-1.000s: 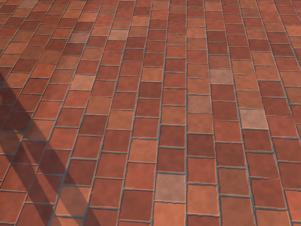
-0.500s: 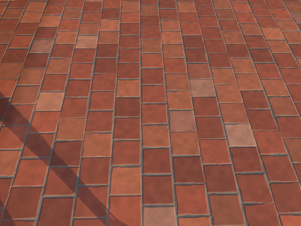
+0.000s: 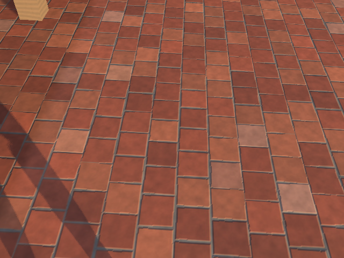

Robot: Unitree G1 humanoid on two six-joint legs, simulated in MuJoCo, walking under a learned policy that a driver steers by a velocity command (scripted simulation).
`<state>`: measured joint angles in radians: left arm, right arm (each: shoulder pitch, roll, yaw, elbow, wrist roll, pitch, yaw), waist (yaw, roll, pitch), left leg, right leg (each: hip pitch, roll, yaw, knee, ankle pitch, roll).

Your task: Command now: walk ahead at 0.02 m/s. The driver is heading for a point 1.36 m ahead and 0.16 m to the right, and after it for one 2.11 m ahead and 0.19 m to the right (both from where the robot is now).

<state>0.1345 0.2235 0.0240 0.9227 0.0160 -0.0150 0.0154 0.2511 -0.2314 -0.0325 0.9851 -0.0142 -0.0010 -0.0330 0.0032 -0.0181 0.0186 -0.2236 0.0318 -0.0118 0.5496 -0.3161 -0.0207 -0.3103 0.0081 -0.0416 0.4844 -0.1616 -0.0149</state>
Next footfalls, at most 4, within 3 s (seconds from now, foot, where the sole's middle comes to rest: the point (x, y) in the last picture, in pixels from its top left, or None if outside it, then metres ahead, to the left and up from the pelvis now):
1.50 left None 0.50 0.11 -0.77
2.06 right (206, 191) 0.81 -0.14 -0.77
2.60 left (155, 135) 1.13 0.10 -0.77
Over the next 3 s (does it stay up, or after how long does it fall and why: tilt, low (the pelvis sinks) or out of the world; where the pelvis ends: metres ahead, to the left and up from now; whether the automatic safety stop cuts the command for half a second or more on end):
stays up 1.15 -0.02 0.01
